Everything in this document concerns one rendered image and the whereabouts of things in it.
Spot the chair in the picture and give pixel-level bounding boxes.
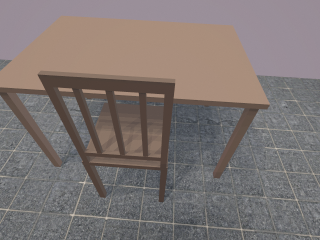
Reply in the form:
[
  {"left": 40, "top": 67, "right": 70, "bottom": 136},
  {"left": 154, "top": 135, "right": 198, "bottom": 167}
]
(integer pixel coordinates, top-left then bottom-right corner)
[{"left": 37, "top": 70, "right": 176, "bottom": 202}]

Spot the table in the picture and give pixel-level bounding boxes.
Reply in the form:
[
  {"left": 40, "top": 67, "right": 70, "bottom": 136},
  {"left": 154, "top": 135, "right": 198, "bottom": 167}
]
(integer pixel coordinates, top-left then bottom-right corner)
[{"left": 0, "top": 15, "right": 270, "bottom": 179}]

